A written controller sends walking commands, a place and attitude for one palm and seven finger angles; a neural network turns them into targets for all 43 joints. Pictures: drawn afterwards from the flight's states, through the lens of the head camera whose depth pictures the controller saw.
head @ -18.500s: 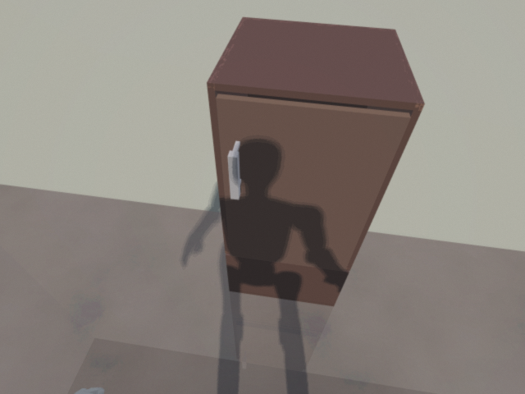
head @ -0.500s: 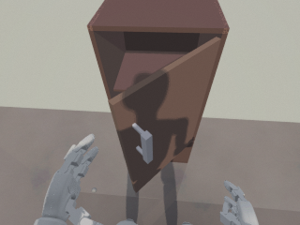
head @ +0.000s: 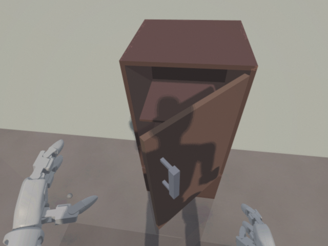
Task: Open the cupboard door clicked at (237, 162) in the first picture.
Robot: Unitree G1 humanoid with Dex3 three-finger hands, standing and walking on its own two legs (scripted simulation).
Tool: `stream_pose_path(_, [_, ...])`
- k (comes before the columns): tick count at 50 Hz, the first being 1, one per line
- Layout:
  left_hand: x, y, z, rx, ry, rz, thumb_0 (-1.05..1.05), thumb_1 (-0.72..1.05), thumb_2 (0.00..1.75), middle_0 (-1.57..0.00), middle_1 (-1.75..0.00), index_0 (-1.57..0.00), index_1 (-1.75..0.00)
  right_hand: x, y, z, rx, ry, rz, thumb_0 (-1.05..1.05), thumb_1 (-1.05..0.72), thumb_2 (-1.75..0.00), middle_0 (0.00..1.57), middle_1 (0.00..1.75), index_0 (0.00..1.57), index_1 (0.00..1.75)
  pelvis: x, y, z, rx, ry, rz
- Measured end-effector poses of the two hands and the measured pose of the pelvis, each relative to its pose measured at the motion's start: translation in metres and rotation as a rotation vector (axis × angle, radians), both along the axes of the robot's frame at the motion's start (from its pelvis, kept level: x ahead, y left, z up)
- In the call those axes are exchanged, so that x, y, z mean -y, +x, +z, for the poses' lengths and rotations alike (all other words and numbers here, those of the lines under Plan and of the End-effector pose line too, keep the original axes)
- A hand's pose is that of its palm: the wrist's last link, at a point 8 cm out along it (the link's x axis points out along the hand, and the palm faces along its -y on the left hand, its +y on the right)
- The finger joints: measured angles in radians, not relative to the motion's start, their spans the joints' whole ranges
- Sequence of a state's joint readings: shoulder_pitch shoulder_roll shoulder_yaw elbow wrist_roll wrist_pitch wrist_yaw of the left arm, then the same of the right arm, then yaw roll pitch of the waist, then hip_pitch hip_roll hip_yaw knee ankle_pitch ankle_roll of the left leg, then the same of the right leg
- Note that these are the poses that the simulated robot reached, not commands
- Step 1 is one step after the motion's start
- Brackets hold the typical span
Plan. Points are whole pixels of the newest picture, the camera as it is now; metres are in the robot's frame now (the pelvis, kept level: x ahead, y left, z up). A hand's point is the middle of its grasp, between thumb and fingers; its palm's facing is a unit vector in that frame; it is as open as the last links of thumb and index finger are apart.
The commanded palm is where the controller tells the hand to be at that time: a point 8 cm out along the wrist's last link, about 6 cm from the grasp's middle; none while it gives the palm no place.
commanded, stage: draw the hand back to the body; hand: left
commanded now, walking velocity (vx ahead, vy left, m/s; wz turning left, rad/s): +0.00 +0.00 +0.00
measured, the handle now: (169, 178) +0.31 +0.03 -0.02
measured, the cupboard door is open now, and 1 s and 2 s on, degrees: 47 47 47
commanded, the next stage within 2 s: step back with the hand held close in 0.68 s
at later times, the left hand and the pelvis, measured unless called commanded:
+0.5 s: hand (37, 171) +0.19 +0.25 +0.17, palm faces +0.44 -0.80 -0.40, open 7.7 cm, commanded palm +0.14 +0.29 +0.19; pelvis +0.00 -0.01 +0.02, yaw -1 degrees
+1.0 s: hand (38, 178) +0.18 +0.25 +0.17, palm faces +0.39 -0.79 -0.48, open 7.4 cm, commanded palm +0.13 +0.29 +0.19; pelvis -0.02 -0.01 +0.02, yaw -1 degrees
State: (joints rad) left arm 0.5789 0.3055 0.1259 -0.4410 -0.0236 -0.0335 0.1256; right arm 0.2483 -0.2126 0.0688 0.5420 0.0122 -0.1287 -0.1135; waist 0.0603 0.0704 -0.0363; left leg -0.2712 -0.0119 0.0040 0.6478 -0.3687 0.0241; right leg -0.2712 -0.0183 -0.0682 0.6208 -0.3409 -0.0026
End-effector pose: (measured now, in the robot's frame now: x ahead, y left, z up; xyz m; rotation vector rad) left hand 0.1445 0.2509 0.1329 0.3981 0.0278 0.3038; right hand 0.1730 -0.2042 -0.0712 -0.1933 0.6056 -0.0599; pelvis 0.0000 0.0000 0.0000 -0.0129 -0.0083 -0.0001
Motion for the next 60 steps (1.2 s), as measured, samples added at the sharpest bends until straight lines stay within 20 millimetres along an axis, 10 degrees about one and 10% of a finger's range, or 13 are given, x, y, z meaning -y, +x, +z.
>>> stream_pose_path(17, [-0.043, 0.006, 0.062, 0.181, 0.125, 0.110, 0.01, 0.67, 0.80, -0.20, -0.30, -0.20, -0.31, 0.012, 0.013, 0.015, -0.016, -0.027, 0.004, 0.01, -0.91, -0.90, 0.20, 0.30, 0.20, 0.30, 0.002, 0.006, 0.016, 0.064, 0.002, -0.014])
stream_pose_path(24, [-0.039, 0.006, 0.059, 0.177, 0.099, 0.113, 0.01, 0.83, 0.87, -0.20, -0.30, -0.21, -0.31, 0.019, 0.009, 0.014, -0.038, -0.025, -0.004, 0.01, -0.91, -0.90, 0.20, 0.30, 0.20, 0.30, 0.005, 0.004, 0.018, 0.071, 0.005, -0.017])
stream_pose_path(60, [-0.042, -0.016, 0.058, 0.125, 0.217, -0.010, 0.02, 0.89, 0.90, -0.21, -0.30, -0.22, -0.31, 0.045, -0.054, 0.011, -0.130, -0.078, -0.156, 0.01, -0.91, -0.90, 0.20, 0.30, 0.20, 0.30, -0.003, -0.041, 0.015, -0.005, 0.004, -0.033])
